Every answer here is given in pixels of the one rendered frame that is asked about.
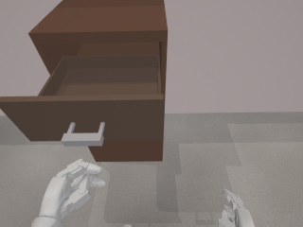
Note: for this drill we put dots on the drawer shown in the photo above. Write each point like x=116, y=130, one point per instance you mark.
x=123, y=91

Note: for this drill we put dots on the handle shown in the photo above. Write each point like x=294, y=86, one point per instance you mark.
x=83, y=139

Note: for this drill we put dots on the left robot hand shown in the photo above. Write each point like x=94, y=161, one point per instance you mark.
x=61, y=197

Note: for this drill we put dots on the left robot forearm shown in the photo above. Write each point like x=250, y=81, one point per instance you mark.
x=46, y=221

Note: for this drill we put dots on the right robot hand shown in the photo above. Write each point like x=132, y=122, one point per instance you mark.
x=240, y=218

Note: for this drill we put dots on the cabinet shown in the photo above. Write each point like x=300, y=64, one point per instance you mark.
x=108, y=28

